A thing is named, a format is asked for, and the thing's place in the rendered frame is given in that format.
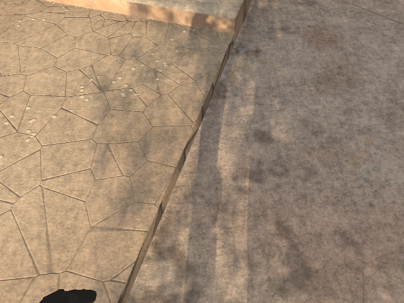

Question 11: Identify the robot left hand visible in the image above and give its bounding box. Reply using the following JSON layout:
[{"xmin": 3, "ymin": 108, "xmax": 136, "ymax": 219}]
[{"xmin": 39, "ymin": 289, "xmax": 97, "ymax": 303}]

